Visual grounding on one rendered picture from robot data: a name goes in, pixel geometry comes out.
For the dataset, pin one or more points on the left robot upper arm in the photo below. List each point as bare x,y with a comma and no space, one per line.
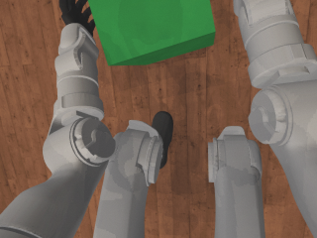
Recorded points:
77,155

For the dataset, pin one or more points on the left robot hand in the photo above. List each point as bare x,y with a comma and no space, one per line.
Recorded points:
72,13

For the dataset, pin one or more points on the right robot upper arm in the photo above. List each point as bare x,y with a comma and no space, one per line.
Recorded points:
284,116

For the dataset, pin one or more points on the robot left forearm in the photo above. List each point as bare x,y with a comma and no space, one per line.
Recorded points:
76,78

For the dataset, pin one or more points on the left robot foot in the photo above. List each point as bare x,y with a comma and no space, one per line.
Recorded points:
163,123

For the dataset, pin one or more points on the robot right forearm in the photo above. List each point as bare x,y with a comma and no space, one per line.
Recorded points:
274,44

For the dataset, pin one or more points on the right robot shin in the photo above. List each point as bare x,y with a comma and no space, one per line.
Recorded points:
254,149

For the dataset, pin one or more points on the carton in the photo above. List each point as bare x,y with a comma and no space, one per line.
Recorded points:
141,32

